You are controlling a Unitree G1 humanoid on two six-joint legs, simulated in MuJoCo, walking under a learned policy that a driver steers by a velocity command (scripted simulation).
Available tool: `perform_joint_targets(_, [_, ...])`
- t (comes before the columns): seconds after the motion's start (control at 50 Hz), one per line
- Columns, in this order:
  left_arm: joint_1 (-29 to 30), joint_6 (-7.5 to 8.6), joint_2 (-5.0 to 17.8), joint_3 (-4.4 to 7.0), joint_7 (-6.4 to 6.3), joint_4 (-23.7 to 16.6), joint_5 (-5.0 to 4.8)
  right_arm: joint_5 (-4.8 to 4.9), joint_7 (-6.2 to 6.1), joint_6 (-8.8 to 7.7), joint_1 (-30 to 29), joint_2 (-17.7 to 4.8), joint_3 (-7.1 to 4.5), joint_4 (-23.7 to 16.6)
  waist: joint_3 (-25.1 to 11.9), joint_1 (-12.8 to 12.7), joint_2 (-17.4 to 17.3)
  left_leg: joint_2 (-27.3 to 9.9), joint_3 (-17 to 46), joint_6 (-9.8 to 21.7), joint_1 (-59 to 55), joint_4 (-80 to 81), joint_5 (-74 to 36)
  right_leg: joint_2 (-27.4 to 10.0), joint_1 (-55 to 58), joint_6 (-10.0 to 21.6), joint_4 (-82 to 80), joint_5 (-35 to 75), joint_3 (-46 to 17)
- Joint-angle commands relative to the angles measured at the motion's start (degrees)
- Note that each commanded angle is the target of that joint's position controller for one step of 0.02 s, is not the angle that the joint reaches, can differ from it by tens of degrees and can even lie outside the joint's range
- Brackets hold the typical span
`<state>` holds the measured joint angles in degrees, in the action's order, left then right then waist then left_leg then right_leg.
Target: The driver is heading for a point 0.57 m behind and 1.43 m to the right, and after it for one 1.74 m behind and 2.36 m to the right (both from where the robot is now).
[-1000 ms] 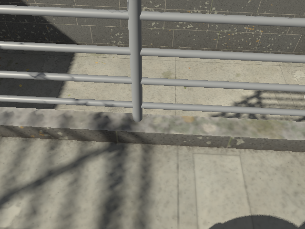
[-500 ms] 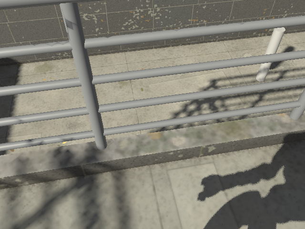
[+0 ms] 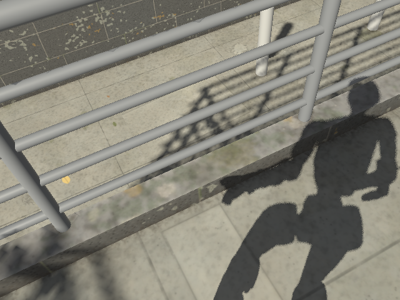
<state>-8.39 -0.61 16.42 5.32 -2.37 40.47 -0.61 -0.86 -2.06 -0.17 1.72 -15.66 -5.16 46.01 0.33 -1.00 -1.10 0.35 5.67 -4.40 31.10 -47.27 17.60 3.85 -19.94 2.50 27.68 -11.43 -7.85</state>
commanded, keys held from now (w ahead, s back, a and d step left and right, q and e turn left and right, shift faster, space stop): e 0.30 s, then w+e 0.70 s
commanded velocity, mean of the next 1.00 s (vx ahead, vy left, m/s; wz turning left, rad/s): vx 0.24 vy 0.00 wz -0.60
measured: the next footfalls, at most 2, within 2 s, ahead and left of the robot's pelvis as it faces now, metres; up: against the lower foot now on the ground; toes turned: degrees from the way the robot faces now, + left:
left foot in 0.12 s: +0.07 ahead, +0.15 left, +0.00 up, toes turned -9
right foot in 0.52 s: +0.00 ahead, -0.11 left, +0.00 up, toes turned -22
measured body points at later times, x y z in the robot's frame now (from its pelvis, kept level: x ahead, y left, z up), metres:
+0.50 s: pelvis +0.01 +0.00 -0.01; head +0.03 -0.02 +0.44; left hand +0.27 +0.20 -0.09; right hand +0.02 -0.31 -0.12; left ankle +0.04 +0.15 -0.74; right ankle -0.03 -0.10 -0.73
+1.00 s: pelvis +0.19 -0.10 -0.02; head +0.22 -0.13 +0.43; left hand +0.37 +0.14 -0.13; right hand +0.27 -0.44 -0.08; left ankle +0.34 -0.07 -0.74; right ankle -0.03 -0.09 -0.73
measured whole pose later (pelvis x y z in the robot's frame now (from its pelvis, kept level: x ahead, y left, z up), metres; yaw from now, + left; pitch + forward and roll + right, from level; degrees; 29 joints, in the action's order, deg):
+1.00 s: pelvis +0.19 -0.10 -0.02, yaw -37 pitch +5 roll +2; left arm -25.0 1.5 17.6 5.0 -1.1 42.4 -1.3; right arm -0.7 2.0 -7.3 -1.0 -15.6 -2.9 36.5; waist 0.3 -4.8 0.1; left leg 2.4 0.0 1.0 29.4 -29.3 4.4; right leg 4.0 -4.0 3.5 34.0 -28.7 -13.9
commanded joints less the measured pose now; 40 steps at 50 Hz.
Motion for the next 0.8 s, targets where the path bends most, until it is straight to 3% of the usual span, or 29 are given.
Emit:
perform_joint_targets(0.02, [2.04,-0.19,10.13,2.61,0.23,-5.22,0.14,0.24,0.68,-1.27,0.13,-3.83,-0.73,-3.83,-7.64,0.67,10.12,1.63,-1.03,0.24,-2.79,4.18,1.88,-13.11,6.23,10.07,-3.86,15.52,-16.11])
perform_joint_targets(0.06, [2.79,-0.48,9.91,2.63,0.41,-6.51,0.18,0.24,1.26,-1.65,1.74,-4.78,-1.08,-3.68,-7.68,1.13,11.70,2.38,-1.53,0.82,-6.91,9.55,1.00,-11.77,5.78,9.22,-1.74,18.89,-17.25])
perform_joint_targets(0.08, [3.93,-0.53,9.43,2.35,0.34,-7.18,-0.01,0.29,1.54,-1.95,4.35,-4.66,-1.14,-2.96,-7.37,2.73,12.46,2.39,-1.97,1.34,-10.90,15.47,-2.31,-10.94,4.48,8.24,-0.86,18.63,-18.04])
perform_joint_targets(0.1, [4.08,-1.01,7.97,1.76,0.03,-7.55,-0.85,0.95,1.61,-2.42,6.51,-4.64,-1.32,-2.88,-7.45,4.10,11.19,1.63,-2.50,2.45,-15.90,23.07,-7.50,-9.15,2.72,6.09,0.67,14.21,-17.54])
perform_joint_targets(0.12, [1.05,-1.10,5.40,1.04,-0.19,-7.47,-0.77,0.63,1.36,-2.53,8.80,-7.65,-2.32,-2.65,-8.94,3.36,6.27,-6.18,3.50,5.41,-24.23,25.86,-10.85,-6.08,-3.27,2.83,7.20,1.36,-14.94])
perform_joint_targets(0.14, [-4.27,-1.05,1.29,0.20,0.00,-7.08,-0.15,-0.19,0.49,-1.99,8.50,-11.26,-2.94,-3.63,-10.19,-0.57,-10.50,-20.03,15.23,11.64,-30.88,24.89,-25.56,2.72,-13.52,-1.28,22.60,-22.62,-3.42])
perform_joint_targets(0.16, [-1.98,0.14,7.92,2.17,0.18,-9.91,-0.45,-1.85,1.03,-2.20,8.79,-12.00,-3.15,-4.35,-8.06,0.33,-18.28,-26.72,27.30,21.47,-25.26,28.68,-29.57,2.45,-20.57,-2.96,32.28,-27.59,-1.48])
perform_joint_targets(0.18, [-0.76,0.46,12.41,3.54,0.43,-8.77,-0.70,-1.88,0.56,-2.28,6.00,-9.13,-2.54,-5.58,-6.07,0.42,-11.35,-24.17,21.72,21.15,-22.39,28.95,-25.89,-0.82,-19.76,-3.68,40.05,-21.76,-2.15])
perform_joint_targets(0.2, [-1.06,0.08,11.97,3.82,0.61,-7.86,-0.81,-1.08,-0.04,-1.97,3.46,-6.72,-2.09,-6.09,-5.36,-0.25,-8.30,-19.79,14.92,17.91,-21.22,28.36,-21.97,-1.62,-19.73,-4.36,42.76,-17.10,-0.89])
perform_joint_targets(0.24, [-1.22,-0.99,8.62,3.15,0.58,-7.49,-0.38,0.36,-0.95,-1.19,1.91,-5.74,-1.79,-7.29,-3.90,-0.07,-6.60,-15.97,7.31,15.79,-20.39,28.42,-20.85,-2.51,-20.21,-6.20,47.04,-12.47,1.58])
perform_joint_targets(0.3, [2.63,-1.32,4.95,1.70,0.83,-10.04,-0.89,0.03,-1.76,-0.60,6.10,-6.38,-2.02,-7.01,-3.52,2.35,-7.41,-14.66,1.73,15.60,-23.38,29.49,-20.30,-3.79,-21.25,-7.01,39.92,-8.76,5.23])
perform_joint_targets(0.34, [3.52,-1.42,3.81,0.96,1.51,-10.81,-0.88,0.58,-1.66,-0.08,8.42,-7.70,-2.39,-7.22,-5.34,3.98,-8.53,-15.66,1.04,15.72,-25.48,31.33,-10.12,-5.38,-19.38,-6.86,32.16,-8.79,6.93])
perform_joint_targets(0.38, [4.08,-1.29,3.87,0.69,2.65,-11.54,-0.73,0.42,-1.04,-0.55,9.12,-10.02,-2.89,-7.04,-5.94,4.56,-9.67,-16.21,-0.51,15.08,-22.27,32.87,-1.75,-5.95,-13.36,-5.71,25.28,-10.75,9.14])
perform_joint_targets(0.44, [2.39,-0.76,4.69,0.86,3.85,-10.92,-0.12,1.37,-0.01,-1.22,9.94,-11.79,-3.24,-6.56,-4.56,4.07,-9.27,-17.48,-1.82,13.66,-18.03,33.61,4.79,-4.79,-4.79,-2.55,15.39,-12.97,11.89])
perform_joint_targets(0.48, [-2.96,-0.35,3.99,0.86,4.26,-8.45,0.12,1.97,0.67,-1.39,8.52,-11.36,-2.81,-6.46,-3.78,0.94,-8.13,-17.11,-3.86,12.36,-14.76,30.20,7.79,-3.02,3.98,0.11,4.74,-7.15,14.21])
perform_joint_targets(0.5, [-8.23,-0.23,4.23,1.32,4.11,-5.69,-0.05,1.79,0.95,-1.46,9.04,-9.44,-2.26,-6.06,-4.11,-0.82,-6.21,-15.28,-6.56,10.98,-11.17,25.02,8.13,-0.73,11.32,1.25,1.13,-6.78,15.73])
perform_joint_targets(0.52, [-13.84,0.07,6.23,2.39,3.89,-3.68,-0.42,0.89,1.33,-1.68,9.18,-5.99,-1.24,-6.15,-5.02,-2.84,0.80,-11.96,-12.14,7.96,-3.91,11.14,6.96,-2.73,20.86,3.31,-1.39,-8.08,10.12])
perform_joint_targets(0.54, [-18.00,0.80,13.08,3.51,3.16,-4.22,0.04,-1.52,1.97,-2.37,6.80,-1.38,0.37,-9.21,-3.78,-2.91,18.01,-5.60,-15.16,3.03,14.77,-15.53,16.94,-17.72,28.40,8.59,-5.14,-1.76,-14.99])
perform_joint_targets(0.56, [-16.81,2.53,15.41,3.38,3.70,-7.36,0.77,-0.02,1.94,-3.97,3.39,-4.23,-0.02,-12.58,-5.74,-4.33,17.99,-0.65,-4.21,2.63,26.30,-23.83,16.27,-25.73,27.15,19.43,-14.85,-15.53,-37.02])
perform_joint_targets(0.58, [-15.03,3.77,12.29,2.55,3.80,-7.25,0.62,1.60,2.26,-5.13,0.76,-7.60,-0.62,-13.09,-1.34,-4.03,12.22,-2.97,-1.54,3.40,29.82,-26.96,11.05,-25.27,25.61,19.56,-16.16,-17.34,-34.70])
perform_joint_targets(0.6, [-12.64,4.35,9.23,1.34,3.57,-7.17,0.38,1.18,2.54,-5.69,2.02,-8.71,-0.79,-12.37,1.11,-1.86,9.75,-4.56,-1.23,3.99,30.02,-25.30,4.31,-22.87,23.26,17.18,-14.82,-13.28,-28.25])
perform_joint_targets(0.62, [-10.20,4.47,7.76,0.76,3.40,-8.03,0.34,-0.25,2.36,-5.95,3.56,-8.74,-0.96,-10.61,1.28,-0.52,6.58,-6.16,-1.17,3.90,26.24,-22.03,-0.67,-19.78,20.11,14.89,-14.19,-8.23,-21.76])
perform_joint_targets(0.64, [-7.93,4.33,7.40,0.51,3.10,-8.21,0.36,-1.18,2.18,-6.10,4.38,-9.16,-1.18,-10.27,1.47,0.84,6.13,-6.43,-1.51,3.30,22.22,-17.60,-4.06,-17.29,16.67,13.53,-14.59,-2.33,-17.48])
perform_joint_targets(0.66, [-7.57,4.22,7.13,0.32,2.67,-8.09,0.59,-1.40,2.28,-6.07,4.36,-8.89,-1.19,-9.92,0.92,1.35,6.28,-5.96,-2.33,2.74,19.24,-15.56,-6.75,-15.57,15.13,12.71,-15.13,2.99,-14.66])
perform_joint_targets(0.72, [-10.54,4.23,8.02,0.80,1.76,-5.89,-0.10,-0.87,2.46,-5.84,2.00,-5.92,-0.17,-9.66,-0.72,0.53,5.14,-3.71,-3.59,1.75,15.49,-5.24,-13.52,-13.10,15.06,11.00,-13.99,13.48,-9.09])
perform_joint_targets(0.76, [-12.09,4.03,8.59,1.07,1.33,-4.53,-0.41,-0.50,2.80,-5.98,-1.79,-4.28,0.67,-10.48,-0.37,-0.91,6.12,-2.06,-4.03,1.61,12.22,3.60,-18.08,-11.78,13.69,9.76,-13.15,15.24,-7.38])
perform_joint_targets(0.8, [-13.89,4.01,9.50,1.45,1.00,-3.15,-0.53,-0.03,3.74,-6.26,-5.70,-4.05,1.02,-11.55,0.75,-2.36,7.31,-0.96,-4.38,1.93,9.30,9.92,-20.95,-11.88,12.37,9.21,-13.61,13.69,-7.99])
